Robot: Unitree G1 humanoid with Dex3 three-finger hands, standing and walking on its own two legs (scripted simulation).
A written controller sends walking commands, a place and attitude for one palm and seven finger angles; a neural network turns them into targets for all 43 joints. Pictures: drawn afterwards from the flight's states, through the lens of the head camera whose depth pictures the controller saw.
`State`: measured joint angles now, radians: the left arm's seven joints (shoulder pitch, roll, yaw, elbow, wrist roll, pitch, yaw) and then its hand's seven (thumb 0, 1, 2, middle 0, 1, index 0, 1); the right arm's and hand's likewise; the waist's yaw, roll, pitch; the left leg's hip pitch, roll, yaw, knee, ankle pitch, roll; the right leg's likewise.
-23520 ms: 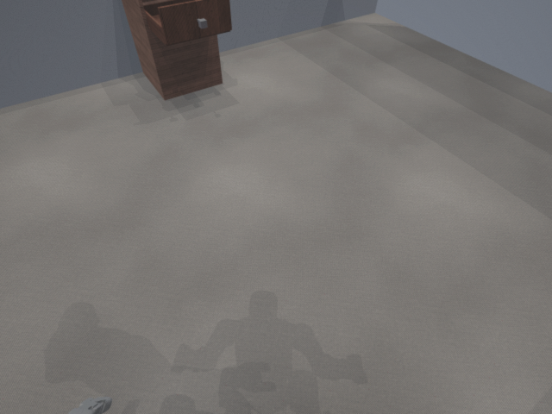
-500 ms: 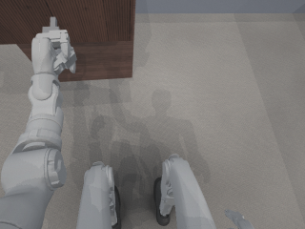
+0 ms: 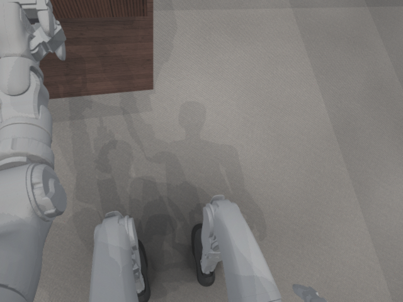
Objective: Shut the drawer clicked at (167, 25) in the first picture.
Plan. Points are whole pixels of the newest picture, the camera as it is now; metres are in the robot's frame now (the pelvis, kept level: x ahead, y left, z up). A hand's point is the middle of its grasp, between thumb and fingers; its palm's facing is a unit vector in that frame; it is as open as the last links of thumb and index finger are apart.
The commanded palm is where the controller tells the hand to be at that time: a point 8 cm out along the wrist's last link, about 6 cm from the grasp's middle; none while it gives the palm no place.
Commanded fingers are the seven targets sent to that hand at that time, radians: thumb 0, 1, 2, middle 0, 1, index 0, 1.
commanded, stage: push the drawer shut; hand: left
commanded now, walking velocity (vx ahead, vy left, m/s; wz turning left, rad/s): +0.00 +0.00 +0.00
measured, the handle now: out of the picture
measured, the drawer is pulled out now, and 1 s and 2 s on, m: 0.08 0.00 0.00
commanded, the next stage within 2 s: pull the fist back off the drawer in 0.56 s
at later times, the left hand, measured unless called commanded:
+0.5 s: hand (57, 2) +0.63 +0.18 +0.03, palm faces +0.08 -1.00 -0.04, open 3.5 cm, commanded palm +0.65 +0.19 +0.04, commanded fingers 0.00 0.90 0.90 -1.40 -1.60 -1.40 -1.60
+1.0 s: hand out of the picture +0.65 +0.19 +0.03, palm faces +0.09 -1.00 -0.03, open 3.2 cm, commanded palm +0.62 +0.19 +0.04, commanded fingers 0.00 0.90 0.90 -1.40 -1.60 -1.40 -1.60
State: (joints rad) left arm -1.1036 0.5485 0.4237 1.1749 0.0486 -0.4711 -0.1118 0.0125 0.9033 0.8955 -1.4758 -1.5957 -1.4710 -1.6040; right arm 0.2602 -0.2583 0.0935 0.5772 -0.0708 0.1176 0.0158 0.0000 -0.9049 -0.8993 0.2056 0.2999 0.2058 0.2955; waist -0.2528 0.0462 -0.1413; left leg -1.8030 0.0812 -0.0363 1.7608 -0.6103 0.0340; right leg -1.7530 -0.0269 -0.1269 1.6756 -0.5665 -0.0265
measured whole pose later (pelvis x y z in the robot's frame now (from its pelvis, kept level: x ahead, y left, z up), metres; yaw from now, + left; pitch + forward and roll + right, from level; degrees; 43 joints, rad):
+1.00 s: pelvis +0.00 +0.01 -0.01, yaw -4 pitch +40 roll -9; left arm -1.33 0.78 0.50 1.15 0.12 -0.26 -0.13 0.00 0.85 0.85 -1.43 -1.60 -1.45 -1.60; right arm 0.37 -0.24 0.16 0.52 -0.08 0.16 0.06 0.00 -0.90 -0.90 0.21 0.30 0.21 0.30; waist -0.36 0.07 -0.07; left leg -1.91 0.10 -0.04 1.81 -0.62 0.06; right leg -1.85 0.00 -0.12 1.68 -0.54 0.00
